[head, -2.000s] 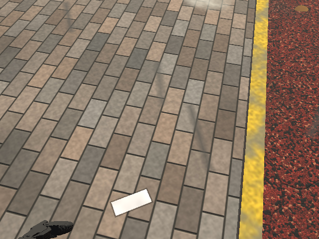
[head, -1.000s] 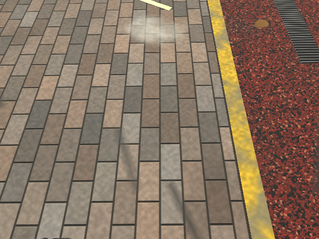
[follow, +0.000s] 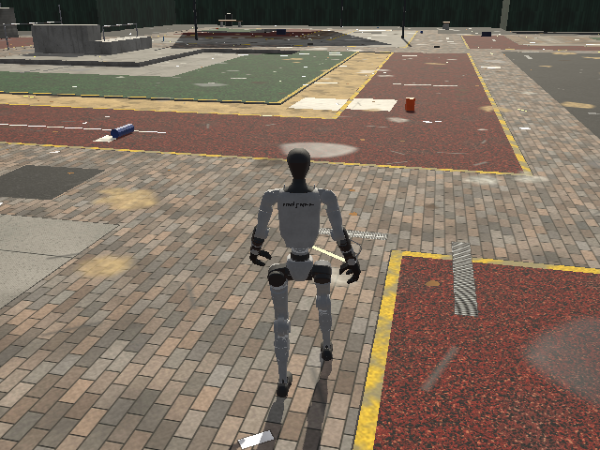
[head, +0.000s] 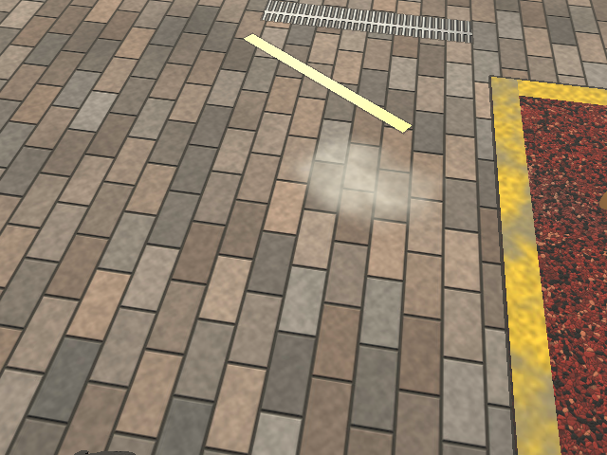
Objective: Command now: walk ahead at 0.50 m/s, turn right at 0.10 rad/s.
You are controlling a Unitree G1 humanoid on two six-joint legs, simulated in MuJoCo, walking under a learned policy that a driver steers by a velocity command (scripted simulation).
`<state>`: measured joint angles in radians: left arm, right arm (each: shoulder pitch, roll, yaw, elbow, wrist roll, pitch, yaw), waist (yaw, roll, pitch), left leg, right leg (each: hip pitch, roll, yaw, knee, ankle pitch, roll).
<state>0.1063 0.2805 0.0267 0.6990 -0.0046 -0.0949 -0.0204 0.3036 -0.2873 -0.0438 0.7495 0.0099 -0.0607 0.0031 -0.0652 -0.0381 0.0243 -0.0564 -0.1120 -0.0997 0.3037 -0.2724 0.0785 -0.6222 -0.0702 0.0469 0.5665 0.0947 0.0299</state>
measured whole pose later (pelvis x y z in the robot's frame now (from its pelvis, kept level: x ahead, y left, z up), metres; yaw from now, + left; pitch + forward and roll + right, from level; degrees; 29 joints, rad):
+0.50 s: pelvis +0.29 -0.06 +0.00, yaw -14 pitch +2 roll +0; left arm 0.37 0.29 0.05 0.74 -0.03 -0.04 0.01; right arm 0.06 -0.28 -0.03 0.67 -0.01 -0.10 0.01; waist 0.08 0.03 0.03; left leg -0.61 0.03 -0.12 0.56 0.03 -0.06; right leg -0.11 0.12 0.18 0.36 -0.27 -0.09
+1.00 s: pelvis +0.55 -0.13 +0.00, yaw -23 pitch +2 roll +2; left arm 0.06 0.27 0.03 0.65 -0.01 -0.07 -0.03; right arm 0.41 -0.29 -0.06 0.85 0.03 -0.07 0.01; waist -0.12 -0.03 0.02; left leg -0.03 -0.03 0.00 0.28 -0.29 0.00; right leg -0.56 -0.06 0.05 0.57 -0.05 0.00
